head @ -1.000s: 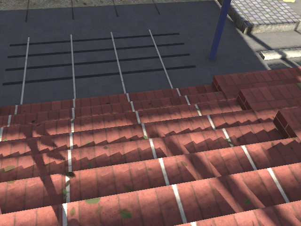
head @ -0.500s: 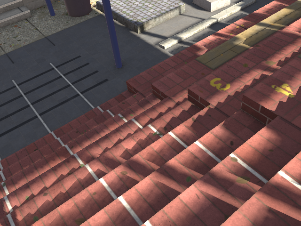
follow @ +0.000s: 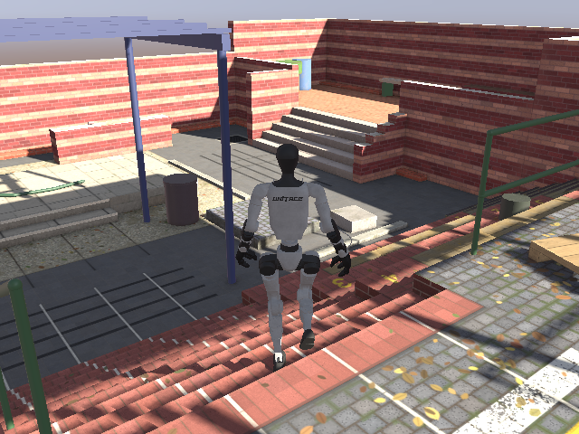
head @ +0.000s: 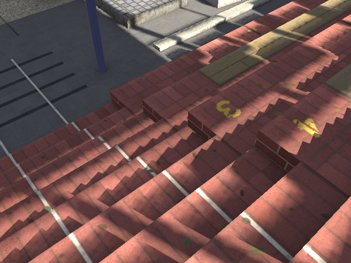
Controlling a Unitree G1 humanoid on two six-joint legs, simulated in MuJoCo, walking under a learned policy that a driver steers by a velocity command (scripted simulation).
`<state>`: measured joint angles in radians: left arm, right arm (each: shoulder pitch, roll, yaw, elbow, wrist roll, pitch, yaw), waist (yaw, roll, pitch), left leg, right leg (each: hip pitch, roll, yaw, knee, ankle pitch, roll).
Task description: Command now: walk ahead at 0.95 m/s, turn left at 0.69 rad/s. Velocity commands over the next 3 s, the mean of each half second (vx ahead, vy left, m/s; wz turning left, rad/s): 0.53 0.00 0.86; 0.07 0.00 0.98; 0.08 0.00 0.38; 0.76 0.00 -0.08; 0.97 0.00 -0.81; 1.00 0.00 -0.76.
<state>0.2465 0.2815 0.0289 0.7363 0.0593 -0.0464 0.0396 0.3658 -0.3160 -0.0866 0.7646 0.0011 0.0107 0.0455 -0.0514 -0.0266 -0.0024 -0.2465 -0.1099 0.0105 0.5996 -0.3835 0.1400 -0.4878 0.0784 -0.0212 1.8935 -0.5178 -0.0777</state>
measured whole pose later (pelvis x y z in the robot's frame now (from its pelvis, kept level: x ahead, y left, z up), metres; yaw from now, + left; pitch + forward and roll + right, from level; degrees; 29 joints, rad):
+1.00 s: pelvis +0.34 -0.02 -0.17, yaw +56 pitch +0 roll -1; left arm 0.20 0.28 0.04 0.67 0.05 0.06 0.03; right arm 0.19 -0.26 -0.04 0.68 -0.01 0.10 0.00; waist 0.00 -0.05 0.02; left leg -0.46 -0.11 -0.07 0.83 -0.37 0.08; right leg -0.65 -0.05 0.04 1.31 -0.38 0.06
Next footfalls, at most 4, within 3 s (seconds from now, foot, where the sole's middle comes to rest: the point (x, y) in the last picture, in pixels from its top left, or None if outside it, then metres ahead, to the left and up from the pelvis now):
0.32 right None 0.49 -0.09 -0.91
0.82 left None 0.32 0.09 -0.91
1.28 right None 0.43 -0.05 -0.91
1.90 left None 0.26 0.23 -0.91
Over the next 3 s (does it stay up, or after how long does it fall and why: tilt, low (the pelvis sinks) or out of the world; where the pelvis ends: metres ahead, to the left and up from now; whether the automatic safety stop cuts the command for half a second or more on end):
stays up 0.77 0.68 -0.53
